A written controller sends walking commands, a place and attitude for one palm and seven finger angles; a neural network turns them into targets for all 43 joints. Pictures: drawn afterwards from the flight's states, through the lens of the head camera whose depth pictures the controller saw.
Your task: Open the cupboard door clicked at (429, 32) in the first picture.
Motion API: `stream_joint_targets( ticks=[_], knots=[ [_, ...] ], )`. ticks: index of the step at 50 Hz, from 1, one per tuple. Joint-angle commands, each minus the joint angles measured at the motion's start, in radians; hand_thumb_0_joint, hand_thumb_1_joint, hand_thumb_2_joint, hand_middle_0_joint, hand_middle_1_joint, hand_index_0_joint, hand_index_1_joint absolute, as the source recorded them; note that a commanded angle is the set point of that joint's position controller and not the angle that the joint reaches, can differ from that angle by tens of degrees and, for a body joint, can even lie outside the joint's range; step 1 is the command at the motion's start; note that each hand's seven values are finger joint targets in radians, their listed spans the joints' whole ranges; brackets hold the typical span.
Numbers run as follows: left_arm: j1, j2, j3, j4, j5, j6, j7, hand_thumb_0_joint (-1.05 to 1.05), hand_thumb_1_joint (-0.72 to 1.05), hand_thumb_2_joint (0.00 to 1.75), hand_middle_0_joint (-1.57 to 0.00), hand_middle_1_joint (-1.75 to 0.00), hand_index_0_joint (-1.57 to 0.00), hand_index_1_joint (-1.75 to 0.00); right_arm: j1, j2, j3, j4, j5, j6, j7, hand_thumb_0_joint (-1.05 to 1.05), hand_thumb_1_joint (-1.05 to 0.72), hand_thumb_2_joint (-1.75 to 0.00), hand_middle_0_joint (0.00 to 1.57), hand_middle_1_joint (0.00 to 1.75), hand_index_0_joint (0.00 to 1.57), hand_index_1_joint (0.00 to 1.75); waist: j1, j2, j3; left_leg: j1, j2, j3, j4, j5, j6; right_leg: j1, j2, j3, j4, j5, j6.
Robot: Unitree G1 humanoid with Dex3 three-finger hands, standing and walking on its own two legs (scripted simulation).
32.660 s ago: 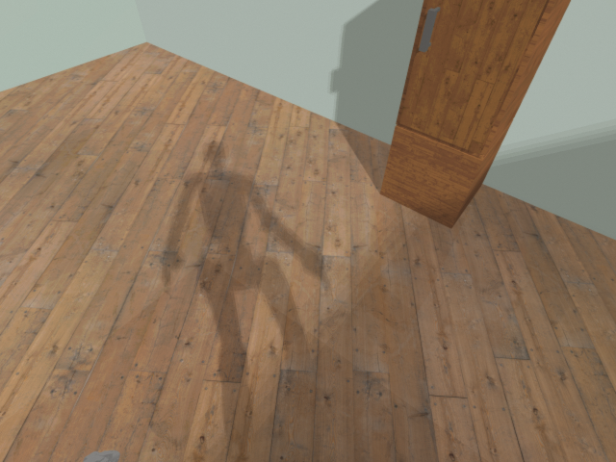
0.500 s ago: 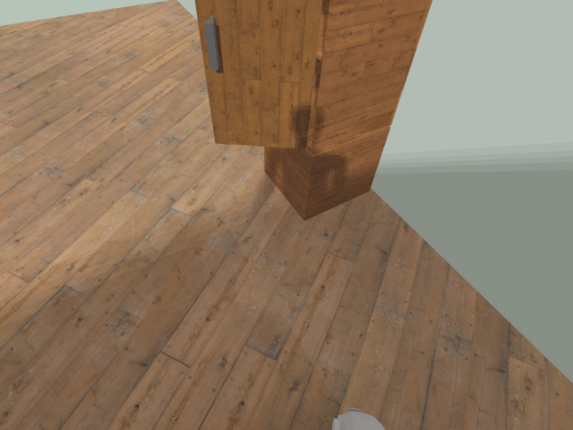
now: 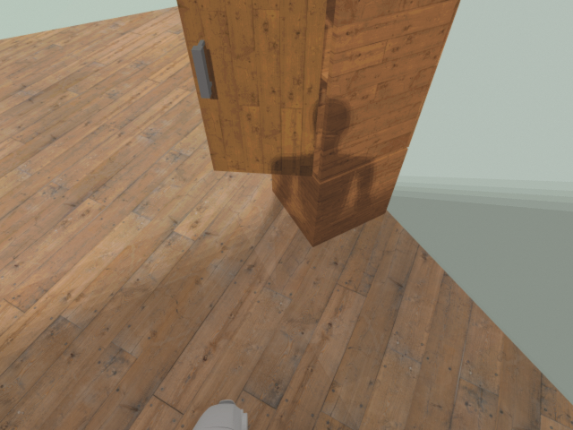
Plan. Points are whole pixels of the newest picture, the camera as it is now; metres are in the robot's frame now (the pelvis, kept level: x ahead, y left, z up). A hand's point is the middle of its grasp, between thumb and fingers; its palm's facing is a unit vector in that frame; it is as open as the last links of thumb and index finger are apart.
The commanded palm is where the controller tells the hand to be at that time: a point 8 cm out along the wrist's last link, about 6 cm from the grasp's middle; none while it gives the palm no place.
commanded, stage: take the last steps up to it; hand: left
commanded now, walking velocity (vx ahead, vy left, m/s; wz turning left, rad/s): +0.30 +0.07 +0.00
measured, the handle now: (204, 69) +0.90 +0.26 +0.03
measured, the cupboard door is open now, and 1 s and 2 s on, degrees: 57 57 57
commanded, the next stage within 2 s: come to a stop and stand still in 0.64 s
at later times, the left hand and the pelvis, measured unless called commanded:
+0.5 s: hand (151, 364) +0.24 +0.26 -0.18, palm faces +0.00 -0.99 -0.17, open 7.3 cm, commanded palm none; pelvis +0.18 +0.08 +0.00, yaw -3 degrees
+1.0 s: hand (193, 287) +0.40 +0.22 -0.18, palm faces -0.02 -0.98 -0.21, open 7.1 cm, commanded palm none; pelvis +0.31 +0.05 -0.01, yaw -3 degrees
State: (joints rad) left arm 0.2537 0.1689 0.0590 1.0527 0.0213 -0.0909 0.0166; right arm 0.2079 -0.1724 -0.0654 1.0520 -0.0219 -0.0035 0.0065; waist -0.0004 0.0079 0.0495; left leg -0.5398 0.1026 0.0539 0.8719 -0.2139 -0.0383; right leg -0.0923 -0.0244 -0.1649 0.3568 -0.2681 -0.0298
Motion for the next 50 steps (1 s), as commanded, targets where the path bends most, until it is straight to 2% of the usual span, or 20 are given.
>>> stream_joint_targets(
  ticks=[1, 5, 7, 8, 9, 10, 13, 16, 22, 31, 34, 35, 36, 37, 38, 39, 40, 42, 44, 50],
  knots=[
    [0.121, 0.111, 0.001, 0.023, -0.001, -0.001, -0.009, 0.00, 0.90, 0.90, -0.20, -0.30, -0.20, -0.30, -0.070, -0.012, 0.010, -0.074, -0.002, -0.018, 0.026, 0.00, -0.90, -0.90, 0.20, 0.30, 0.20, 0.30, 0.035, -0.145, 0.045, -0.003, -0.024, 0.032, -0.131, 0.022, 0.006, 0.011, -0.272, 0.150, -0.139, 0.389, -0.103],
    [0.131, 0.140, 0.008, 0.041, 0.004, 0.013, -0.004, 0.00, 0.90, 0.90, -0.20, -0.30, -0.20, -0.30, -0.122, -0.037, 0.010, -0.099, -0.002, -0.031, 0.028, 0.00, -0.90, -0.90, 0.20, 0.30, 0.20, 0.30, 0.025, -0.156, 0.064, 0.121, -0.061, 0.055, -0.265, -0.028, 0.032, 0.007, -0.285, 0.156, -0.074, 0.384, -0.089],
    [0.111, 0.139, 0.011, 0.043, -0.001, 0.019, -0.005, 0.00, 0.90, 0.90, -0.20, -0.30, -0.20, -0.30, 0.020, -0.076, 0.002, -0.055, -0.008, -0.043, 0.014, 0.00, -0.90, -0.90, 0.20, 0.30, 0.20, 0.30, -0.052, -0.085, -0.005, 0.400, -0.109, 0.092, -0.401, 0.019, 0.051, -0.085, -0.230, 0.103, 0.132, 0.468, -0.055],
    [0.119, 0.108, 0.006, 0.023, -0.005, 0.022, -0.009, 0.00, 0.90, 0.90, -0.20, -0.30, -0.20, -0.30, 0.163, -0.154, -0.015, -0.018, -0.016, -0.052, 0.001, 0.00, -0.90, -0.90, 0.20, 0.30, 0.20, 0.30, -0.107, 0.056, -0.112, 0.639, 0.019, -0.039, -0.421, 0.067, 0.097, -0.220, -0.155, 0.055, 0.371, 0.330, -0.017],
    [0.133, 0.058, -0.006, -0.006, -0.014, 0.021, -0.018, 0.00, 0.90, 0.90, -0.20, -0.30, -0.20, -0.30, 0.292, -0.263, -0.041, 0.003, -0.023, -0.052, -0.013, 0.00, -0.90, -0.90, 0.20, 0.30, 0.20, 0.30, -0.137, 0.284, -0.204, 0.808, 0.274, -0.380, -0.485, 0.194, 0.211, -0.444, -0.017, -0.008, 0.678, -0.240, 0.027],
    [0.079, 0.070, -0.006, -0.030, -0.006, 0.025, -0.008, 0.00, 0.90, 0.90, -0.20, -0.30, -0.20, -0.30, 0.295, -0.269, -0.038, 0.006, -0.012, -0.042, -0.021, 0.00, -0.90, -0.90, 0.20, 0.30, 0.20, 0.30, -0.132, 0.223, -0.209, 0.746, 0.336, -0.430, -0.549, 0.165, 0.257, -0.504, -0.022, 0.101, 0.858, -0.333, 0.008],
    [0.035, 0.056, 0.003, -0.017, 0.001, 0.040, -0.023, 0.00, 0.90, 0.90, -0.20, -0.30, -0.20, -0.30, 0.104, -0.151, -0.004, -0.057, -0.005, -0.055, -0.031, 0.00, -0.90, -0.90, 0.20, 0.30, 0.20, 0.30, -0.045, 0.096, -0.030, 0.436, 0.257, -0.283, -0.650, 0.020, 0.217, -0.523, -0.110, 0.170, 0.931, -0.117, 0.015],
    [0.086, 0.020, 0.000, -0.001, 0.007, 0.064, -0.029, 0.00, 0.90, 0.90, -0.20, -0.30, -0.20, -0.30, 0.096, -0.104, 0.012, -0.044, 0.000, -0.072, -0.033, 0.00, -0.90, -0.90, 0.20, 0.30, 0.20, 0.30, 0.001, 0.087, -0.017, 0.382, 0.190, -0.137, -0.688, 0.114, 0.190, -0.477, -0.109, 0.153, 0.829, -0.037, 0.030],
    [0.000, 0.028, 0.008, -0.038, 0.005, 0.077, -0.032, 0.00, 0.90, 0.90, -0.20, -0.30, -0.20, -0.30, 0.169, -0.082, 0.013, -0.014, 0.001, -0.079, -0.037, 0.00, -0.90, -0.90, 0.20, 0.30, 0.20, 0.30, 0.010, 0.059, 0.004, 0.450, 0.162, -0.069, -0.705, 0.273, 0.191, -0.537, -0.105, 0.149, 0.680, 0.095, 0.047],
    [-0.197, 0.033, -0.020, -0.101, 0.001, 0.073, -0.033, 0.00, 0.90, 0.90, -0.20, -0.30, -0.20, -0.30, 0.300, -0.091, 0.028, 0.069, -0.014, -0.060, -0.043, 0.00, -0.90, -0.90, 0.20, 0.30, 0.20, 0.30, -0.042, 0.093, 0.043, 0.509, 0.165, -0.023, -0.591, 0.528, 0.183, -0.391, -0.049, 0.071, 0.340, 0.033, 0.005],
    [-0.066, 0.063, -0.013, -0.064, 0.000, 0.059, -0.029, 0.00, 0.90, 0.90, -0.20, -0.30, -0.20, -0.30, 0.285, -0.094, 0.030, 0.082, -0.004, -0.053, -0.043, 0.00, -0.90, -0.90, 0.20, 0.30, 0.20, 0.30, 0.025, 0.052, -0.024, 0.443, 0.116, 0.004, -0.405, 0.543, 0.138, -0.101, 0.001, 0.037, 0.151, 0.111, -0.012],
    [0.057, 0.110, 0.001, -0.027, -0.001, 0.049, -0.022, 0.00, 0.90, 0.90, -0.20, -0.30, -0.20, -0.30, 0.267, -0.080, 0.029, 0.077, 0.006, -0.056, -0.038, 0.00, -0.90, -0.90, 0.20, 0.30, 0.20, 0.30, 0.078, 0.003, -0.086, 0.306, 0.071, 0.034, -0.264, 0.436, 0.102, 0.126, -0.062, 0.119, 0.139, 0.239, -0.042],
    [0.187, 0.189, 0.023, 0.013, -0.001, 0.037, -0.012, 0.00, 0.90, 0.90, -0.20, -0.30, -0.20, -0.30, 0.278, -0.053, 0.030, 0.055, 0.016, -0.059, -0.033, 0.00, -0.90, -0.90, 0.20, 0.30, 0.20, 0.30, 0.104, -0.155, -0.177, 0.079, -0.042, 0.113, -0.047, 0.081, 0.050, 0.361, -0.292, 0.388, 0.114, 0.437, -0.141],
    [0.224, 0.219, 0.023, 0.019, -0.016, 0.041, -0.005, 0.00, 0.90, 0.90, -0.20, -0.30, -0.20, -0.30, 0.254, -0.055, 0.024, 0.031, 0.020, -0.045, -0.037, 0.00, -0.90, -0.90, 0.20, 0.30, 0.20, 0.30, 0.108, -0.219, -0.174, 0.003, -0.102, 0.074, 0.202, -0.450, 0.028, 0.336, -0.447, 0.523, 0.018, 0.595, -0.254],
    [0.158, 0.189, 0.021, 0.000, -0.014, 0.038, 0.007, 0.00, 0.90, 0.90, -0.20, -0.30, -0.20, -0.30, 0.190, -0.048, 0.024, 0.028, 0.018, -0.037, -0.038, 0.00, -0.90, -0.90, 0.20, 0.30, 0.20, 0.30, 0.097, -0.175, -0.137, -0.017, -0.056, -0.026, 0.268, -0.411, 0.031, 0.220, -0.423, 0.492, 0.002, 0.692, -0.258],
    [0.078, 0.158, 0.010, -0.021, -0.015, 0.041, 0.014, 0.00, 0.90, 0.90, -0.20, -0.30, -0.20, -0.30, 0.165, -0.032, 0.026, 0.024, 0.020, -0.030, -0.040, 0.00, -0.90, -0.90, 0.20, 0.30, 0.20, 0.30, 0.061, -0.128, -0.086, -0.002, -0.027, -0.053, 0.252, -0.355, 0.023, 0.129, -0.395, 0.412, 0.004, 0.748, -0.240],
    [0.019, 0.125, -0.001, -0.036, -0.014, 0.040, 0.018, 0.00, 0.90, 0.90, -0.20, -0.30, -0.20, -0.30, 0.172, -0.012, 0.031, 0.036, 0.019, -0.016, -0.040, 0.00, -0.90, -0.90, 0.20, 0.30, 0.20, 0.30, 0.026, -0.079, -0.074, 0.059, -0.013, -0.064, 0.193, -0.304, 0.011, 0.038, -0.352, 0.309, -0.007, 0.777, -0.201],
    [-0.051, 0.101, -0.010, -0.050, -0.010, 0.043, 0.022, 0.00, 0.90, 0.90, -0.20, -0.30, -0.20, -0.30, 0.215, 0.028, 0.037, 0.063, 0.020, 0.012, -0.035, 0.00, -0.90, -0.90, 0.20, 0.30, 0.20, 0.30, -0.018, -0.099, -0.071, 0.190, -0.027, -0.030, 0.059, -0.240, -0.004, -0.098, -0.279, 0.191, -0.022, 0.771, -0.148],
    [-0.063, 0.094, 0.000, -0.057, -0.004, 0.048, 0.024, 0.00, 0.90, 0.90, -0.20, -0.30, -0.20, -0.30, 0.223, 0.035, 0.031, 0.064, 0.019, 0.030, -0.031, 0.00, -0.90, -0.90, 0.20, 0.30, 0.20, 0.30, -0.027, -0.132, -0.060, 0.207, -0.045, -0.010, -0.012, -0.180, -0.013, -0.134, -0.252, 0.149, -0.010, 0.741, -0.136],
    [-0.060, 0.144, 0.023, -0.063, -0.002, 0.083, 0.028, 0.00, 0.90, 0.90, -0.20, -0.30, -0.20, -0.30, 0.144, -0.022, 0.007, 0.009, 0.011, 0.041, -0.028, 0.00, -0.90, -0.90, 0.20, 0.30, 0.20, 0.30, -0.018, -0.173, -0.046, 0.270, -0.072, 0.004, -0.263, -0.065, -0.010, -0.148, -0.250, 0.179, 0.069, 0.515, -0.113]
  ],
)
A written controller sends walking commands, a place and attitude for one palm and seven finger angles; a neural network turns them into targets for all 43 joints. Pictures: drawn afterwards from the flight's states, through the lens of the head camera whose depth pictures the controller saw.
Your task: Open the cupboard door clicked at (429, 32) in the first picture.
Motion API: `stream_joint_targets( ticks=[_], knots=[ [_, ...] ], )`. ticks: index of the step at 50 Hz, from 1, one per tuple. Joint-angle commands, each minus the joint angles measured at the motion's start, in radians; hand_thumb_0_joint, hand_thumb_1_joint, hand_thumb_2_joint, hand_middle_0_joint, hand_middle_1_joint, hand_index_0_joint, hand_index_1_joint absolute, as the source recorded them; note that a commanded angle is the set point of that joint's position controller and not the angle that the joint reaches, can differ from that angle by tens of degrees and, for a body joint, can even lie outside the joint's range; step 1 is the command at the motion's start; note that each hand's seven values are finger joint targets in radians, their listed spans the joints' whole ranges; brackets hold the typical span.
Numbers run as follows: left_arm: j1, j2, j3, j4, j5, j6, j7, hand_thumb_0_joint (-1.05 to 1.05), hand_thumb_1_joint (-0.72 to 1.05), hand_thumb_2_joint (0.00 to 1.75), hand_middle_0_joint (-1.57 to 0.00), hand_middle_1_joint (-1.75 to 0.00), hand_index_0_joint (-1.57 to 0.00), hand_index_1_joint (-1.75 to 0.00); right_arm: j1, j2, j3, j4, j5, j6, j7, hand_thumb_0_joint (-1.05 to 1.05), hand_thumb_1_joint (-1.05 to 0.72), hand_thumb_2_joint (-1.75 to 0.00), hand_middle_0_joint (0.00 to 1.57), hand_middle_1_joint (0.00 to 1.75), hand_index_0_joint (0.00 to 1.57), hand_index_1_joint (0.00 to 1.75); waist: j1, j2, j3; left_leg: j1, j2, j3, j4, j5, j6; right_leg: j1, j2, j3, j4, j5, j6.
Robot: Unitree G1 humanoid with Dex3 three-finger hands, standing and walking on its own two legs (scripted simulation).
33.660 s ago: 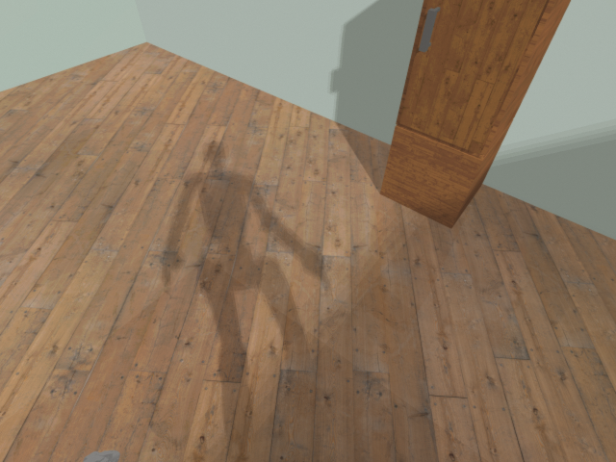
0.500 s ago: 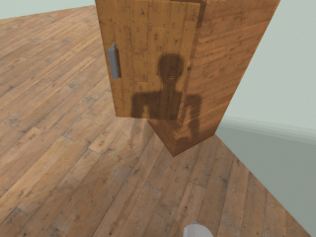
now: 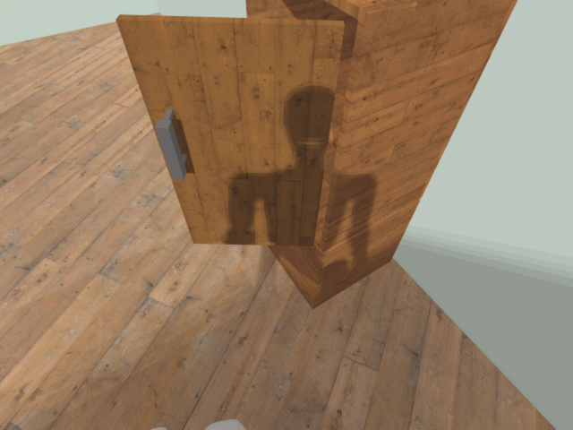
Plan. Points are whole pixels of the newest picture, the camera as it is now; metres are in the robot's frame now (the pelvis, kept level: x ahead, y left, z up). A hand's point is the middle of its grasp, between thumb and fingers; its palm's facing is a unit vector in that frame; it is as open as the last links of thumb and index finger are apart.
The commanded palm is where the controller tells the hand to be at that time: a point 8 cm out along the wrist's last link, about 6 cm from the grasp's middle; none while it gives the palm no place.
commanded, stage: come to a stop and stand still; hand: left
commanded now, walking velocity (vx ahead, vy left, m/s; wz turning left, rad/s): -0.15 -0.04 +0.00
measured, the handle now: (174, 144) +0.58 +0.25 +0.04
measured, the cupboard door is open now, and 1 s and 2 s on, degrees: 57 57 57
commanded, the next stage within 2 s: look again from close up in 0.76 s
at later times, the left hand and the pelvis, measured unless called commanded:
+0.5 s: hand out of the picture +0.01 +0.19 -0.17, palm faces +0.00 -0.97 -0.24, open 7.4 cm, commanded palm none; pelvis -0.03 +0.00 +0.00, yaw -1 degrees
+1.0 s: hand out of the picture -0.01 +0.15 -0.18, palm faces -0.03 -0.99 -0.17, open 7.3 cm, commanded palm none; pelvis -0.01 +0.00 -0.01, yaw -2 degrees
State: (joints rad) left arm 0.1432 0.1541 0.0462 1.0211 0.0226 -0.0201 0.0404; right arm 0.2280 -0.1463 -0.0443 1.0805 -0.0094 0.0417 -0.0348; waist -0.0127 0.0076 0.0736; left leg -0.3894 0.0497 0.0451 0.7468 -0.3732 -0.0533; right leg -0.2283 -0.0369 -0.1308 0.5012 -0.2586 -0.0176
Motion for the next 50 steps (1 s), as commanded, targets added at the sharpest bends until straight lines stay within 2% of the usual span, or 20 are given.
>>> stream_joint_targets(
  ticks=[1, 3, 4, 5, 7, 10, 16, 20, 21, 23, 25, 29, 31, 34, 41, 42, 43, 44, 47, 50],
  knots=[
    [0.048, 0.156, 0.034, -0.030, -0.006, 0.018, 0.002, 0.00, 0.90, 0.90, -0.20, -0.30, -0.20, -0.30, 0.132, -0.062, -0.018, -0.021, -0.005, -0.008, 0.013, 0.00, -0.90, -0.90, 0.20, 0.30, 0.20, 0.30, -0.015, -0.160, -0.067, 0.180, -0.010, 0.010, -0.231, 0.194, 0.013, -0.048, -0.220, 0.141, -0.038, 0.431, -0.098],
    [0.097, 0.092, 0.021, -0.053, -0.013, 0.039, -0.001, 0.00, 0.90, 0.90, -0.20, -0.30, -0.20, -0.30, 0.120, -0.160, -0.026, -0.056, -0.014, -0.025, 0.010, 0.00, -0.90, -0.90, 0.20, 0.30, 0.20, 0.30, 0.006, 0.119, -0.085, 0.204, 0.216, -0.217, -0.332, 0.609, 0.132, -0.124, -0.067, 0.049, 0.099, 0.034, 0.006],
    [0.104, 0.078, 0.013, -0.057, -0.014, 0.047, 0.002, 0.00, 0.90, 0.90, -0.20, -0.30, -0.20, -0.30, 0.100, -0.195, -0.030, -0.074, -0.018, -0.025, 0.004, 0.00, -0.90, -0.90, 0.20, 0.30, 0.20, 0.30, 0.000, 0.191, -0.073, 0.120, 0.295, -0.285, -0.411, 0.625, 0.208, -0.079, -0.003, 0.030, 0.233, -0.229, 0.020],
    [0.081, 0.086, 0.013, -0.057, -0.014, 0.057, 0.000, 0.00, 0.90, 0.90, -0.20, -0.30, -0.20, -0.30, 0.082, -0.205, -0.031, -0.082, -0.021, -0.031, -0.006, 0.00, -0.90, -0.90, 0.20, 0.30, 0.20, 0.30, -0.014, 0.240, -0.072, 0.100, 0.309, -0.328, -0.462, 0.585, 0.245, -0.107, 0.013, 0.085, 0.389, -0.339, 0.019],
    [0.095, 0.101, 0.017, -0.043, -0.011, 0.060, -0.009, 0.00, 0.90, 0.90, -0.20, -0.30, -0.20, -0.30, 0.019, -0.191, -0.020, -0.107, -0.022, -0.033, -0.020, 0.00, -0.90, -0.90, 0.20, 0.30, 0.20, 0.30, 0.005, 0.191, -0.078, 0.103, 0.296, -0.283, -0.433, 0.568, 0.263, -0.144, -0.001, 0.161, 0.521, -0.312, 0.010],
    [0.109, 0.104, 0.019, -0.034, -0.010, 0.060, -0.018, 0.00, 0.90, 0.90, -0.20, -0.30, -0.20, -0.30, -0.006, -0.207, -0.022, -0.117, -0.018, -0.033, -0.023, 0.00, -0.90, -0.90, 0.20, 0.30, 0.20, 0.30, 0.005, 0.120, -0.133, 0.231, 0.263, -0.210, -0.408, 0.598, 0.244, -0.191, 0.005, 0.153, 0.510, -0.252, 0.028],
    [0.094, 0.094, 0.008, -0.047, -0.008, 0.062, -0.029, 0.00, 0.90, 0.90, -0.20, -0.30, -0.20, -0.30, 0.020, -0.239, -0.040, -0.098, -0.017, -0.026, -0.014, 0.00, -0.90, -0.90, 0.20, 0.30, 0.20, 0.30, -0.030, 0.151, -0.160, 0.279, 0.262, -0.206, -0.428, 0.431, 0.227, -0.131, 0.002, 0.105, 0.292, -0.264, 0.033],
    [0.190, 0.094, 0.006, -0.005, -0.009, 0.048, -0.024, 0.00, 0.90, 0.90, -0.20, -0.30, -0.20, -0.30, -0.002, -0.221, -0.042, -0.085, -0.005, -0.024, -0.003, 0.00, -0.90, -0.90, 0.20, 0.30, 0.20, 0.30, 0.012, 0.127, -0.161, 0.180, 0.181, -0.154, -0.388, 0.265, 0.155, 0.071, 0.020, 0.064, -0.060, -0.033, 0.019],
    [0.204, 0.121, 0.007, -0.001, -0.004, 0.041, -0.020, 0.00, 0.90, 0.90, -0.20, -0.30, -0.20, -0.30, -0.005, -0.190, -0.039, -0.088, -0.001, -0.022, 0.002, 0.00, -0.90, -0.90, 0.20, 0.30, 0.20, 0.30, 0.017, 0.052, -0.136, 0.121, 0.127, -0.116, -0.348, 0.175, 0.111, 0.110, -0.022, 0.127, -0.160, 0.005, 0.004],
    [0.141, 0.200, 0.006, -0.012, -0.003, 0.031, -0.015, 0.00, 0.90, 0.90, -0.20, -0.30, -0.20, -0.30, -0.017, -0.104, -0.017, -0.098, 0.002, -0.016, 0.019, 0.00, -0.90, -0.90, 0.20, 0.30, 0.20, 0.30, -0.008, -0.137, -0.051, 0.090, -0.005, -0.007, -0.257, 0.037, 0.032, -0.032, -0.226, 0.309, -0.279, -0.116, -0.084],
    [0.085, 0.174, -0.005, -0.007, -0.007, 0.014, -0.011, 0.00, 0.90, 0.90, -0.20, -0.30, -0.20, -0.30, -0.031, -0.102, -0.012, -0.077, -0.010, -0.011, 0.023, 0.00, -0.90, -0.90, 0.20, 0.30, 0.20, 0.30, -0.010, -0.237, 0.005, 0.132, -0.008, -0.019, -0.196, 0.085, 0.036, -0.118, -0.197, 0.287, -0.271, -0.026, -0.096],
    [0.097, 0.125, -0.020, 0.018, -0.019, 0.012, -0.010, 0.00, 0.90, 0.90, -0.20, -0.30, -0.20, -0.30, 0.077, -0.113, -0.004, 0.006, -0.008, -0.027, 0.014, 0.00, -0.90, -0.90, 0.20, 0.30, 0.20, 0.30, -0.025, -0.066, -0.016, 0.231, 0.044, -0.060, -0.310, 0.266, 0.047, -0.092, -0.092, 0.180, -0.180, -0.043, -0.030],
    [0.110, 0.119, -0.016, 0.029, -0.015, 0.024, -0.008, 0.00, 0.90, 0.90, -0.20, -0.30, -0.20, -0.30, 0.077, -0.115, -0.006, 0.019, -0.009, -0.019, 0.014, 0.00, -0.90, -0.90, 0.20, 0.30, 0.20, 0.30, -0.018, -0.048, 0.062, 0.168, 0.041, -0.065, -0.331, 0.132, 0.042, -0.128, -0.084, 0.190, -0.227, -0.230, -0.029],
    [0.133, 0.110, -0.016, 0.049, -0.018, 0.028, -0.010, 0.00, 0.90, 0.90, -0.20, -0.30, -0.20, -0.30, 0.103, -0.090, 0.003, 0.037, -0.013, -0.018, 0.010, 0.00, -0.90, -0.90, 0.20, 0.30, 0.20, 0.30, -0.012, -0.014, 0.107, 0.134, 0.030, -0.064, -0.343, 0.122, 0.044, -0.128, -0.081, 0.197, -0.230, -0.244, -0.036],
    [0.178, 0.084, -0.015, 0.076, -0.024, 0.020, -0.009, 0.00, 0.90, 0.90, -0.20, -0.30, -0.20, -0.30, 0.154, -0.077, 0.009, 0.058, -0.011, -0.033, 0.000, 0.00, -0.90, -0.90, 0.20, 0.30, 0.20, 0.30, 0.000, -0.003, 0.031, 0.145, 0.040, -0.075, -0.354, 0.197, 0.050, -0.022, -0.069, 0.168, -0.195, -0.117, -0.032],
    [0.189, 0.075, -0.017, 0.082, -0.023, 0.019, -0.007, 0.00, 0.90, 0.90, -0.20, -0.30, -0.20, -0.30, 0.154, -0.072, 0.010, 0.059, -0.010, -0.035, -0.001, 0.00, -0.90, -0.90, 0.20, 0.30, 0.20, 0.30, 0.005, -0.012, 0.029, 0.152, 0.044, -0.074, -0.352, 0.218, 0.054, -0.011, -0.066, 0.161, -0.194, -0.091, -0.031],
    [0.283, 0.088, -0.033, 0.088, 0.004, -0.016, 0.030, 0.00, 0.90, 0.90, -0.20, -0.30, -0.20, -0.30, 0.008, -0.087, 0.020, -0.021, -0.003, -0.060, 0.014, 0.00, -0.90, -0.90, 0.20, 0.30, 0.20, 0.30, 0.064, -0.014, 0.056, 0.106, 0.034, -0.035, -0.116, 0.279, 0.035, -0.058, -0.115, 0.274, -0.206, 0.400, -0.013],
    [0.203, 0.138, -0.027, 0.042, 0.001, -0.030, 0.026, 0.00, 0.90, 0.90, -0.20, -0.30, -0.20, -0.30, 0.102, -0.033, 0.024, -0.048, -0.003, -0.056, 0.025, 0.00, -0.90, -0.90, 0.20, 0.30, 0.20, 0.30, -0.032, -0.035, -0.008, 0.078, 0.016, -0.028, -0.121, 0.100, 0.046, -0.012, -0.169, 0.243, -0.176, 0.333, -0.044],
    [0.185, 0.116, -0.016, 0.003, -0.004, -0.034, 0.021, 0.00, 0.90, 0.90, -0.20, -0.30, -0.20, -0.30, 0.187, -0.065, 0.026, -0.041, -0.009, -0.067, 0.027, 0.00, -0.90, -0.90, 0.20, 0.30, 0.20, 0.30, -0.032, 0.067, -0.139, 0.145, 0.030, -0.049, -0.192, 0.334, 0.075, 0.077, -0.075, 0.150, -0.026, 0.277, -0.053],
    [0.256, 0.068, -0.024, 0.021, -0.010, -0.013, 0.018, 0.00, 0.90, 0.90, -0.20, -0.30, -0.20, -0.30, 0.160, -0.111, 0.020, -0.056, -0.003, -0.069, 0.010, 0.00, -0.90, -0.90, 0.20, 0.30, 0.20, 0.30, 0.002, 0.109, -0.093, 0.141, 0.099, -0.129, -0.224, 0.456, 0.123, 0.022, -0.006, 0.111, -0.011, 0.009, -0.022]
  ],
)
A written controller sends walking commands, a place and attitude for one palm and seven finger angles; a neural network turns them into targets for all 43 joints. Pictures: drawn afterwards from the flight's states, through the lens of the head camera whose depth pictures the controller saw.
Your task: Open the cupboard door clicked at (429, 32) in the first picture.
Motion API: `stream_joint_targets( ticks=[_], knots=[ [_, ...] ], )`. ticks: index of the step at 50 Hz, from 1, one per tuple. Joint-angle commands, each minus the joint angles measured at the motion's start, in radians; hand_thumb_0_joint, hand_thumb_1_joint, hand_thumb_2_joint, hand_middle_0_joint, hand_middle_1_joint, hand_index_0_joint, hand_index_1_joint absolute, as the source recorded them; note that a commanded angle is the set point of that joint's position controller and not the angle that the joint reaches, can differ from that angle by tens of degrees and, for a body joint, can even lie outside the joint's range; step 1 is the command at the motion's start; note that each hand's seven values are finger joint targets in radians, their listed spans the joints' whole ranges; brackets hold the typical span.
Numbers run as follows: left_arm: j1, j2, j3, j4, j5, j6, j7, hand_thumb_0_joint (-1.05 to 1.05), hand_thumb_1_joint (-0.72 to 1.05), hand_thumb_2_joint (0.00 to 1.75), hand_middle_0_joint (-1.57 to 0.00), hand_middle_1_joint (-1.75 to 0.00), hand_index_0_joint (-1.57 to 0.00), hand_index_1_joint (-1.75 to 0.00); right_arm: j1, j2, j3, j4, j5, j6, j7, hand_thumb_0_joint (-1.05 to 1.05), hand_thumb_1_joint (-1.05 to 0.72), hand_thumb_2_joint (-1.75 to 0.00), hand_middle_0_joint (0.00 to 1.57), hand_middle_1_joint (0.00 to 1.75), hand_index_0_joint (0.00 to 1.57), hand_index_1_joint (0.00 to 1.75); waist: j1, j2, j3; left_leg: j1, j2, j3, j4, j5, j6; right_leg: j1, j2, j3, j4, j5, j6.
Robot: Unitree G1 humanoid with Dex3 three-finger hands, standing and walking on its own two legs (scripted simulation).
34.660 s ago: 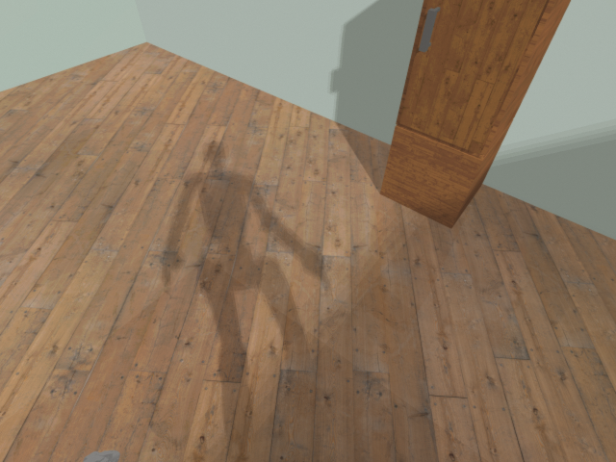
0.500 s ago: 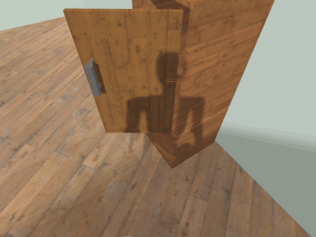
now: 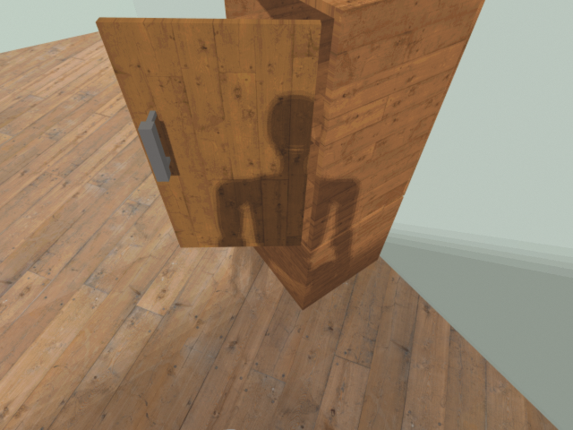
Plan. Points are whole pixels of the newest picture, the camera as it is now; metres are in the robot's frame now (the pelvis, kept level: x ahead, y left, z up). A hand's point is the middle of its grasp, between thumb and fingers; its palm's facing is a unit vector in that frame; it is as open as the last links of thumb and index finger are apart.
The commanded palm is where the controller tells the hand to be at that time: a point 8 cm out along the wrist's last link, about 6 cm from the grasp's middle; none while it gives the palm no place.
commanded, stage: look again from close up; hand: left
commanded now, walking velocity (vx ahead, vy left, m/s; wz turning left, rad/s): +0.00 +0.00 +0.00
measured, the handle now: (158, 146) +0.59 +0.26 +0.04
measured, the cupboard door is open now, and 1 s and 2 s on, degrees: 57 57 57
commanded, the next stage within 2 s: shuffle to correct the standing spot in 0.38 s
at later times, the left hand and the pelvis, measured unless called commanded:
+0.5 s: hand out of the picture +0.01 +0.20 -0.17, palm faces +0.00 -0.98 -0.22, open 7.4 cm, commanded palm none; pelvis +0.00 +0.01 +0.00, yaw -1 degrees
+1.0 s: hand out of the picture +0.07 +0.20 -0.17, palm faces +0.01 -0.98 -0.22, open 7.3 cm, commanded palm none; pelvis +0.04 +0.02 +0.00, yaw -1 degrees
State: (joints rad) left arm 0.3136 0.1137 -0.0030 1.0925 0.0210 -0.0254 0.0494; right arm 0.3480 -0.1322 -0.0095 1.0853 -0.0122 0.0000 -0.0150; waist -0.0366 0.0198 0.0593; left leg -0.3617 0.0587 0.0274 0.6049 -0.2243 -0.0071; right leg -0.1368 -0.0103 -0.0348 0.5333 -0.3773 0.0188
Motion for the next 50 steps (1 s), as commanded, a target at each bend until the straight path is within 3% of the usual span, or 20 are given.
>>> stream_joint_targets(
  ticks=[1, 5, 10, 16, 24, 27, 29, 30, 32, 34, 35, 37, 38, 39, 40, 43, 45, 46, 48, 50],
  knots=[
    [0.089, 0.101, 0.024, -0.052, -0.006, -0.001, 0.007, 0.00, 0.90, 0.90, -0.20, -0.30, -0.20, -0.30, 0.029, -0.124, -0.016, -0.069, 0.000, -0.023, -0.011, 0.00, -0.90, -0.90, 0.20, 0.30, 0.20, 0.30, 0.029, 0.054, -0.030, 0.065, 0.083, -0.114, -0.098, 0.220, 0.078, -0.082, -0.030, 0.019, -0.064, 0.090, -0.059],
    [0.071, 0.117, 0.025, -0.068, -0.002, 0.005, 0.003, 0.00, 0.90, 0.90, -0.20, -0.30, -0.20, -0.30, -0.006, -0.119, -0.018, -0.077, -0.003, -0.018, -0.007, 0.00, -0.90, -0.90, 0.20, 0.30, 0.20, 0.30, 0.024, -0.033, 0.027, 0.052, 0.045, -0.078, -0.121, 0.055, 0.054, -0.133, -0.054, 0.047, -0.078, 0.081, -0.058],
    [0.078, 0.136, 0.028, -0.080, 0.000, 0.012, -0.002, 0.00, 0.90, 0.90, -0.20, -0.30, -0.20, -0.30, -0.040, -0.146, -0.023, -0.088, -0.005, -0.019, -0.004, 0.00, -0.90, -0.90, 0.20, 0.30, 0.20, 0.30, 0.036, 0.010, 0.017, 0.064, 0.056, -0.104, -0.192, -0.020, 0.061, -0.135, -0.049, 0.033, -0.073, 0.041, -0.045],
    [0.076, 0.164, 0.027, -0.084, 0.001, 0.006, -0.008, 0.00, 0.90, 0.90, -0.20, -0.30, -0.20, -0.30, -0.074, -0.164, -0.023, -0.099, -0.002, -0.025, -0.003, 0.00, -0.90, -0.90, 0.20, 0.30, 0.20, 0.30, 0.036, -0.014, -0.028, 0.125, 0.046, -0.068, -0.167, 0.070, 0.054, -0.125, -0.069, 0.065, -0.097, 0.133, -0.046],
    [0.073, 0.184, 0.022, -0.081, 0.000, 0.005, -0.011, 0.00, 0.90, 0.90, -0.20, -0.30, -0.20, -0.30, -0.108, -0.168, -0.019, -0.085, 0.002, -0.024, -0.002, 0.00, -0.90, -0.90, 0.20, 0.30, 0.20, 0.30, 0.038, -0.021, -0.020, 0.140, 0.043, -0.048, -0.155, 0.107, 0.047, -0.125, -0.083, 0.078, -0.122, 0.177, -0.039],
    [0.092, 0.194, 0.032, -0.080, 0.005, 0.011, -0.017, 0.00, 0.90, 0.90, -0.20, -0.30, -0.20, -0.30, -0.109, -0.166, -0.018, -0.090, -0.001, -0.015, 0.006, 0.00, -0.90, -0.90, 0.20, 0.30, 0.20, 0.30, 0.047, -0.026, 0.008, 0.077, 0.021, -0.044, -0.138, -0.070, 0.050, -0.121, -0.093, 0.085, -0.139, -0.027, -0.053],
    [0.096, 0.218, 0.043, -0.086, 0.006, 0.016, -0.022, 0.00, 0.90, 0.90, -0.20, -0.30, -0.20, -0.30, -0.126, -0.162, -0.021, -0.112, -0.006, -0.006, 0.013, 0.00, -0.90, -0.90, 0.20, 0.30, 0.20, 0.30, 0.050, -0.064, 0.067, -0.012, -0.020, -0.013, -0.075, -0.184, 0.039, -0.145, -0.133, 0.137, -0.184, -0.171, -0.081],
    [0.100, 0.233, 0.051, -0.091, 0.007, 0.017, -0.023, 0.00, 0.90, 0.90, -0.20, -0.30, -0.20, -0.30, -0.128, -0.152, -0.022, -0.122, -0.006, -0.005, 0.017, 0.00, -0.90, -0.90, 0.20, 0.30, 0.20, 0.30, 0.053, -0.122, 0.081, -0.054, -0.040, 0.016, -0.020, -0.186, 0.033, -0.138, -0.169, 0.171, -0.212, -0.210, -0.099],
    [0.106, 0.246, 0.061, -0.095, 0.009, 0.014, -0.020, 0.00, 0.90, 0.90, -0.20, -0.30, -0.20, -0.30, -0.129, -0.134, -0.022, -0.138, -0.010, -0.008, 0.020, 0.00, -0.90, -0.90, 0.20, 0.30, 0.20, 0.30, 0.052, -0.172, 0.091, -0.065, -0.047, 0.054, 0.056, -0.145, 0.029, -0.132, -0.237, 0.223, -0.236, -0.144, -0.132],
    [0.087, 0.238, 0.062, -0.100, 0.011, 0.009, -0.022, 0.00, 0.90, 0.90, -0.20, -0.30, -0.20, -0.30, -0.083, -0.130, -0.018, -0.126, -0.007, -0.022, 0.021, 0.00, -0.90, -0.90, 0.20, 0.30, 0.20, 0.30, 0.029, -0.110, 0.065, 0.036, -0.042, 0.054, -0.025, -0.073, 0.038, -0.142, -0.202, 0.138, -0.138, 0.010, -0.118],
    [0.086, 0.218, 0.059, -0.099, 0.011, 0.012, -0.025, 0.00, 0.90, 0.90, -0.20, -0.30, -0.20, -0.30, -0.034, -0.151, -0.020, -0.108, -0.007, -0.028, 0.018, 0.00, -0.90, -0.90, 0.20, 0.30, 0.20, 0.30, 0.015, -0.033, 0.039, 0.129, -0.018, 0.006, -0.079, -0.011, 0.053, -0.176, -0.145, 0.066, -0.047, 0.011, -0.093],
    [0.079, 0.144, 0.045, -0.110, 0.008, 0.010, -0.030, 0.00, 0.90, 0.90, -0.20, -0.30, -0.20, -0.30, 0.096, -0.238, -0.042, -0.065, -0.012, -0.032, 0.005, 0.00, -0.90, -0.90, 0.20, 0.30, 0.20, 0.30, -0.014, 0.281, -0.017, 0.286, 0.178, -0.337, -0.291, -0.058, 0.178, -0.349, 0.012, -0.098, 0.285, -0.176, -0.041],
    [0.033, 0.140, 0.037, -0.126, 0.009, 0.005, -0.030, 0.00, 0.90, 0.90, -0.20, -0.30, -0.20, -0.30, 0.130, -0.228, -0.039, -0.057, -0.010, -0.034, -0.001, 0.00, -0.90, -0.90, 0.20, 0.30, 0.20, 0.30, -0.029, 0.253, -0.003, 0.292, 0.236, -0.422, -0.346, -0.064, 0.247, -0.438, -0.003, -0.052, 0.448, -0.252, -0.055],
    [-0.017, 0.131, 0.037, -0.137, 0.007, -0.002, -0.031, 0.00, 0.90, 0.90, -0.20, -0.30, -0.20, -0.30, 0.109, -0.209, -0.036, -0.065, -0.009, -0.038, -0.003, 0.00, -0.90, -0.90, 0.20, 0.30, 0.20, 0.30, -0.021, 0.143, 0.022, 0.229, 0.259, -0.417, -0.340, 0.002, 0.276, -0.452, -0.041, -0.010, 0.512, -0.231, -0.065],
    [-0.017, 0.111, 0.035, -0.130, 0.004, -0.004, -0.032, 0.00, 0.90, 0.90, -0.20, -0.30, -0.20, -0.30, 0.055, -0.188, -0.029, -0.074, -0.012, -0.041, -0.005, 0.00, -0.90, -0.90, 0.20, 0.30, 0.20, 0.30, 0.004, 0.085, 0.005, 0.173, 0.252, -0.360, -0.331, 0.098, 0.267, -0.403, -0.064, 0.015, 0.500, -0.185, -0.062],
    [0.065, 0.063, 0.019, -0.087, -0.006, 0.007, -0.028, 0.00, 0.90, 0.90, -0.20, -0.30, -0.20, -0.30, -0.040, -0.162, -0.014, -0.084, -0.008, -0.049, -0.016, 0.00, -0.90, -0.90, 0.20, 0.30, 0.20, 0.30, 0.064, 0.083, -0.076, 0.105, 0.183, -0.174, -0.284, 0.375, 0.223, -0.175, -0.055, -0.004, 0.246, -0.078, -0.032],
    [0.114, 0.075, 0.018, -0.060, -0.007, 0.008, -0.021, 0.00, 0.90, 0.90, -0.20, -0.30, -0.20, -0.30, -0.057, -0.161, -0.013, -0.076, 0.002, -0.044, -0.020, 0.00, -0.90, -0.90, 0.20, 0.30, 0.20, 0.30, 0.087, 0.055, -0.096, 0.070, 0.142, -0.119, -0.226, 0.332, 0.178, -0.035, -0.040, -0.018, 0.022, 0.114, -0.018],
    [0.122, 0.100, 0.022, -0.055, -0.005, 0.001, -0.016, 0.00, 0.90, 0.90, -0.20, -0.30, -0.20, -0.30, -0.058, -0.144, -0.012, -0.072, 0.006, -0.044, -0.019, 0.00, -0.90, -0.90, 0.20, 0.30, 0.20, 0.30, 0.090, 0.005, -0.101, 0.048, 0.110, -0.100, -0.191, 0.239, 0.135, 0.026, -0.055, 0.006, -0.094, 0.197, -0.018],
    [0.082, 0.166, 0.022, -0.065, -0.004, -0.009, -0.011, 0.00, 0.90, 0.90, -0.20, -0.30, -0.20, -0.30, -0.035, -0.086, -0.002, -0.065, 0.013, -0.035, -0.010, 0.00, -0.90, -0.90, 0.20, 0.30, 0.20, 0.30, 0.051, -0.112, -0.055, 0.008, 0.017, -0.027, -0.165, -0.025, 0.041, -0.004, -0.215, 0.170, -0.165, 0.320, -0.085],
    [0.037, 0.176, 0.025, -0.072, -0.007, -0.011, -0.009, 0.00, 0.90, 0.90, -0.20, -0.30, -0.20, -0.30, -0.027, -0.068, 0.000, -0.040, 0.003, -0.017, -0.008, 0.00, -0.90, -0.90, 0.20, 0.30, 0.20, 0.30, 0.030, -0.200, -0.046, 0.080, -0.007, 0.009, -0.125, 0.000, 0.019, -0.066, -0.231, 0.166, -0.157, 0.451, -0.118]
  ],
)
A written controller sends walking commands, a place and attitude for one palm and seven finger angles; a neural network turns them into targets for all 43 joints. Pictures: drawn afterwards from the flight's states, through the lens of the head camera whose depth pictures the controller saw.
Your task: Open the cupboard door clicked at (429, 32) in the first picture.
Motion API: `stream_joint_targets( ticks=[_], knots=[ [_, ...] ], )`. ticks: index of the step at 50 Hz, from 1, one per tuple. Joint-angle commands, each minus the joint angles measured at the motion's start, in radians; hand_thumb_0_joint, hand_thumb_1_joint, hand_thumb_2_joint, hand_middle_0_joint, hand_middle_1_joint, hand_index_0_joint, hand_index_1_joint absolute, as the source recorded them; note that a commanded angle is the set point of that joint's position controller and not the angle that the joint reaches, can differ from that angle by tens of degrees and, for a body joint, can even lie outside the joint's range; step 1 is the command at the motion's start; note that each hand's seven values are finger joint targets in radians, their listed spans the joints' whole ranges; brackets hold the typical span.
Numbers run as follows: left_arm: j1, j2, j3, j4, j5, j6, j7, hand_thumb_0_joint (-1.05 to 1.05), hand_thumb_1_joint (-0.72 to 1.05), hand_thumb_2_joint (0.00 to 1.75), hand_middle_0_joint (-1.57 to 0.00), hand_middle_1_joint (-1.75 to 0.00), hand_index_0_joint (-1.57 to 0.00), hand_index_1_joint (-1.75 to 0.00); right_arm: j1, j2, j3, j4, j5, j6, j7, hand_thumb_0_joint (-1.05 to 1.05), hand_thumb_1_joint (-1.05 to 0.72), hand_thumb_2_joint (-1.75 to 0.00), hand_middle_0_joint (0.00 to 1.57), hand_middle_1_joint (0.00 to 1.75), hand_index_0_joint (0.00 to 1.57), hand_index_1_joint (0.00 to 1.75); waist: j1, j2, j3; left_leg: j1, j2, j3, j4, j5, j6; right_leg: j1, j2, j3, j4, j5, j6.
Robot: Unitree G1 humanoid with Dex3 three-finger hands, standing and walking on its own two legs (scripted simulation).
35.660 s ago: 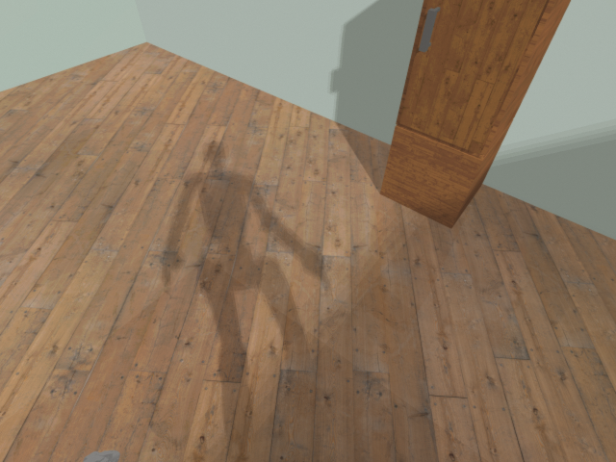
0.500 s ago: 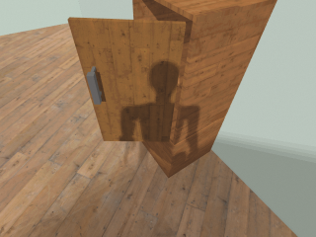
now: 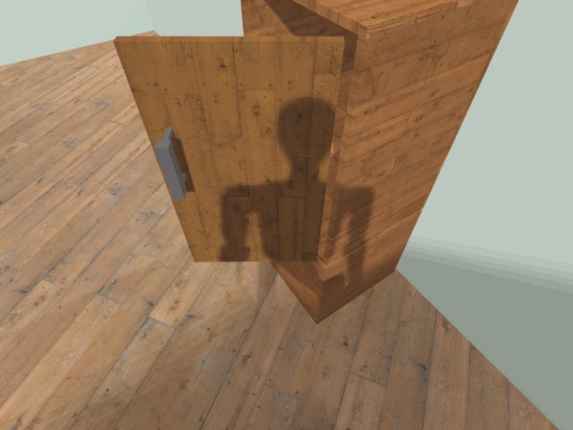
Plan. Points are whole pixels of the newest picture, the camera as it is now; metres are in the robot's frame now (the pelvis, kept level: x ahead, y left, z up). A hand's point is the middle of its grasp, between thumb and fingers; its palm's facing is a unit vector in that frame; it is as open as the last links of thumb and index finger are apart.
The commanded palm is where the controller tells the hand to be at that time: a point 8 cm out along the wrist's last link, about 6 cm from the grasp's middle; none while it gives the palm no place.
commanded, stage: come to a stop and stand still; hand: left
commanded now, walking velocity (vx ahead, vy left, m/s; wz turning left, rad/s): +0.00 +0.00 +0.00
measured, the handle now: (174, 164) +0.54 +0.25 +0.04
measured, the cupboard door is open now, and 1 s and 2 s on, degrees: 57 57 57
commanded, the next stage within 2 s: look again from close up in 0.68 s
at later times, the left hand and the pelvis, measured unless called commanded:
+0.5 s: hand out of the picture +0.00 +0.17 -0.17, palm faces +0.01 -0.98 -0.20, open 7.3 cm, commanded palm none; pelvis +0.01 +0.00 +0.00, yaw +1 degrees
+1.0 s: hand out of the picture +0.02 +0.18 -0.17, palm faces +0.02 -0.98 -0.18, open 7.4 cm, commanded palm none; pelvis +0.02 +0.01 +0.01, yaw +0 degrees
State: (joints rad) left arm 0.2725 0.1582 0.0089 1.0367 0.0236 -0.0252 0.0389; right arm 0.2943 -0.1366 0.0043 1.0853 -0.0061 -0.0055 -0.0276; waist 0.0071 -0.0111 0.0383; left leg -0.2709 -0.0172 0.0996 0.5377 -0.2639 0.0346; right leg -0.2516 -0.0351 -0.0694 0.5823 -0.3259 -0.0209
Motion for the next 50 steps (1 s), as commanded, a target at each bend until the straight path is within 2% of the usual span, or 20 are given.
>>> stream_joint_targets(
  ticks=[1, 5, 8, 13, 16, 17, 18, 19, 20, 21, 22, 23, 24, 26, 28, 31, 35, 38, 42, 50],
  knots=[
    [0.064, 0.120, 0.012, -0.014, -0.011, -0.010, 0.004, 0.00, 0.90, 0.90, -0.20, -0.30, -0.20, -0.30, 0.042, -0.064, -0.014, -0.024, -0.004, -0.009, 0.003, 0.00, -0.90, -0.90, 0.20, 0.30, 0.20, 0.30, -0.018, -0.161, -0.024, 0.014, 0.077, -0.065, -0.070, 0.068, -0.024, 0.042, -0.191, 0.173, -0.198, 0.413, -0.077],
    [0.059, 0.094, 0.007, -0.013, -0.014, 0.000, 0.004, 0.00, 0.90, 0.90, -0.20, -0.30, -0.20, -0.30, 0.041, -0.082, -0.008, 0.009, -0.005, -0.019, 0.001, 0.00, -0.90, -0.90, 0.20, 0.30, 0.20, 0.30, 0.000, -0.011, -0.021, 0.051, 0.124, -0.120, -0.150, 0.219, -0.002, 0.058, -0.099, 0.097, -0.166, 0.292, -0.026],
    [0.064, 0.094, 0.006, -0.003, -0.013, 0.003, 0.004, 0.00, 0.90, 0.90, -0.20, -0.30, -0.20, -0.30, 0.029, -0.085, -0.005, 0.015, -0.004, -0.022, -0.001, 0.00, -0.90, -0.90, 0.20, 0.30, 0.20, 0.30, 0.005, 0.009, 0.005, 0.038, 0.128, -0.125, -0.166, 0.208, 0.003, 0.068, -0.092, 0.095, -0.191, 0.249, -0.019],
    [0.066, 0.096, 0.006, 0.009, -0.013, 0.002, 0.001, 0.00, 0.90, 0.90, -0.20, -0.30, -0.20, -0.30, 0.030, -0.087, -0.003, 0.022, -0.006, -0.024, -0.003, 0.00, -0.90, -0.90, 0.20, 0.30, 0.20, 0.30, 0.004, 0.030, -0.003, 0.062, 0.128, -0.125, -0.177, 0.208, 0.002, 0.080, -0.090, 0.095, -0.209, 0.252, -0.021],
    [0.072, 0.095, 0.003, 0.021, -0.014, 0.002, -0.002, 0.00, 0.90, 0.90, -0.20, -0.30, -0.20, -0.30, 0.023, -0.091, -0.001, 0.025, -0.005, -0.022, -0.004, 0.00, -0.90, -0.90, 0.20, 0.30, 0.20, 0.30, 0.003, 0.031, 0.007, 0.068, 0.128, -0.128, -0.190, 0.171, 0.002, 0.066, -0.087, 0.100, -0.230, 0.204, -0.021],
    [0.070, 0.094, 0.003, 0.023, -0.011, 0.002, -0.001, 0.00, 0.90, 0.90, -0.20, -0.30, -0.20, -0.30, 0.025, -0.088, -0.001, 0.026, -0.004, -0.021, -0.005, 0.00, -0.90, -0.90, 0.20, 0.30, 0.20, 0.30, 0.002, 0.011, 0.025, 0.063, 0.130, -0.129, -0.192, 0.167, 0.003, 0.065, -0.083, 0.096, -0.236, 0.204, -0.020],
    [0.138, 0.103, -0.004, 0.054, 0.000, -0.014, 0.040, 0.00, 0.90, 0.90, -0.20, -0.30, -0.20, -0.30, -0.061, -0.135, -0.006, -0.048, 0.003, -0.028, 0.004, 0.00, -0.90, -0.90, 0.20, 0.30, 0.20, 0.30, 0.027, 0.035, 0.093, -0.010, 0.128, -0.094, 0.011, 0.192, -0.027, 0.018, -0.137, 0.158, -0.233, 0.523, 0.005],
    [0.080, 0.147, -0.002, 0.005, -0.008, -0.022, 0.029, 0.00, 0.90, 0.90, -0.20, -0.30, -0.20, -0.30, 0.010, -0.076, -0.004, -0.063, -0.004, -0.013, 0.011, 0.00, -0.90, -0.90, 0.20, 0.30, 0.20, 0.30, -0.037, 0.032, 0.016, 0.014, 0.094, -0.107, -0.011, -0.028, -0.027, 0.014, -0.179, 0.191, -0.251, 0.266, -0.047],
    [0.040, 0.137, -0.004, -0.017, -0.010, -0.024, 0.020, 0.00, 0.90, 0.90, -0.20, -0.30, -0.20, -0.30, 0.045, -0.087, -0.005, -0.061, -0.009, -0.010, 0.015, 0.00, -0.90, -0.90, 0.20, 0.30, 0.20, 0.30, -0.048, 0.047, -0.002, 0.036, 0.092, -0.107, -0.022, -0.032, -0.026, -0.026, -0.151, 0.172, -0.250, 0.055, -0.071],
    [0.031, 0.128, -0.006, -0.026, -0.011, -0.025, 0.015, 0.00, 0.90, 0.90, -0.20, -0.30, -0.20, -0.30, 0.060, -0.093, -0.005, -0.063, -0.011, -0.014, 0.018, 0.00, -0.90, -0.90, 0.20, 0.30, 0.20, 0.30, -0.053, 0.082, -0.008, 0.037, 0.101, -0.121, -0.052, 0.019, -0.017, -0.031, -0.117, 0.151, -0.221, 0.015, -0.073],
    [0.040, 0.121, -0.005, -0.024, -0.010, -0.026, 0.011, 0.00, 0.90, 0.90, -0.20, -0.30, -0.20, -0.30, 0.061, -0.091, -0.003, -0.065, -0.015, -0.022, 0.018, 0.00, -0.90, -0.90, 0.20, 0.30, 0.20, 0.30, -0.038, 0.119, -0.023, 0.040, 0.110, -0.129, -0.073, 0.098, -0.005, -0.001, -0.097, 0.115, -0.185, 0.097, -0.064],
    [0.059, 0.110, -0.006, -0.017, -0.012, -0.023, 0.009, 0.00, 0.90, 0.90, -0.20, -0.30, -0.20, -0.30, 0.058, -0.101, -0.001, -0.072, -0.013, -0.025, 0.014, 0.00, -0.90, -0.90, 0.20, 0.30, 0.20, 0.30, -0.030, 0.110, -0.031, 0.031, 0.122, -0.148, -0.088, 0.127, 0.006, 0.026, -0.079, 0.107, -0.163, 0.118, -0.055],
    [0.069, 0.101, -0.009, -0.009, -0.013, -0.022, 0.008, 0.00, 0.90, 0.90, -0.20, -0.30, -0.20, -0.30, 0.050, -0.106, -0.001, -0.079, -0.010, -0.027, 0.011, 0.00, -0.90, -0.90, 0.20, 0.30, 0.20, 0.30, -0.022, 0.064, -0.038, 0.029, 0.123, -0.156, -0.093, 0.151, 0.014, 0.049, -0.072, 0.098, -0.154, 0.143, -0.048],
    [0.073, 0.087, -0.013, 0.001, -0.014, -0.016, 0.004, 0.00, 0.90, 0.90, -0.20, -0.30, -0.20, -0.30, 0.037, -0.116, 0.000, -0.080, -0.006, -0.027, 0.007, 0.00, -0.90, -0.90, 0.20, 0.30, 0.20, 0.30, -0.018, -0.001, 0.000, 0.018, 0.120, -0.153, -0.116, 0.119, 0.016, 0.040, -0.070, 0.100, -0.166, 0.124, -0.040],
    [0.072, 0.086, -0.013, 0.006, -0.013, -0.011, 0.002, 0.00, 0.90, 0.90, -0.20, -0.30, -0.20, -0.30, 0.035, -0.118, 0.001, -0.069, -0.008, -0.027, 0.006, 0.00, -0.90, -0.90, 0.20, 0.30, 0.20, 0.30, -0.015, 0.010, 0.043, 0.004, 0.118, -0.158, -0.142, 0.106, 0.019, 0.028, -0.064, 0.094, -0.165, 0.103, -0.035],
    [0.082, 0.084, -0.015, 0.015, -0.014, -0.006, 0.001, 0.00, 0.90, 0.90, -0.20, -0.30, -0.20, -0.30, 0.030, -0.121, 0.001, -0.056, -0.007, -0.026, 0.005, 0.00, -0.90, -0.90, 0.20, 0.30, 0.20, 0.30, -0.009, -0.007, 0.052, 0.013, 0.116, -0.156, -0.167, 0.065, 0.020, 0.020, -0.066, 0.098, -0.183, 0.067, -0.029],
    [0.085, 0.088, -0.013, 0.022, -0.014, -0.004, 0.000, 0.00, 0.90, 0.90, -0.20, -0.30, -0.20, -0.30, 0.033, -0.122, 0.003, -0.034, -0.007, -0.028, 0.004, 0.00, -0.90, -0.90, 0.20, 0.30, 0.20, 0.30, -0.008, 0.002, 0.047, 0.024, 0.116, -0.153, -0.179, 0.070, 0.022, 0.028, -0.067, 0.095, -0.184, 0.079, -0.026],
    [0.093, 0.089, -0.011, 0.028, -0.013, -0.005, 0.001, 0.00, 0.90, 0.90, -0.20, -0.30, -0.20, -0.30, 0.031, -0.117, 0.004, -0.019, -0.007, -0.032, 0.003, 0.00, -0.90, -0.90, 0.20, 0.30, 0.20, 0.30, -0.002, 0.003, 0.019, 0.038, 0.118, -0.145, -0.176, 0.118, 0.023, 0.055, -0.073, 0.093, -0.180, 0.127, -0.024],
    [0.090, 0.091, -0.010, 0.035, -0.013, -0.006, 0.001, 0.00, 0.90, 0.90, -0.20, -0.30, -0.20, -0.30, 0.030, -0.111, 0.004, -0.001, -0.005, -0.035, -0.001, 0.00, -0.90, -0.90, 0.20, 0.30, 0.20, 0.30, 0.000, -0.006, 0.021, 0.050, 0.121, -0.140, -0.171, 0.162, 0.022, 0.064, -0.077, 0.090, -0.183, 0.173, -0.021],
    [0.086, 0.089, -0.009, 0.044, -0.013, 0.000, 0.000, 0.00, 0.90, 0.90, -0.20, -0.30, -0.20, -0.30, 0.030, -0.108, 0.004, 0.020, -0.006, -0.033, -0.003, 0.00, -0.90, -0.90, 0.20, 0.30, 0.20, 0.30, -0.001, 0.017, 0.023, 0.058, 0.122, -0.140, -0.181, 0.156, 0.018, 0.061, -0.076, 0.091, -0.189, 0.161, -0.020]
  ],
)
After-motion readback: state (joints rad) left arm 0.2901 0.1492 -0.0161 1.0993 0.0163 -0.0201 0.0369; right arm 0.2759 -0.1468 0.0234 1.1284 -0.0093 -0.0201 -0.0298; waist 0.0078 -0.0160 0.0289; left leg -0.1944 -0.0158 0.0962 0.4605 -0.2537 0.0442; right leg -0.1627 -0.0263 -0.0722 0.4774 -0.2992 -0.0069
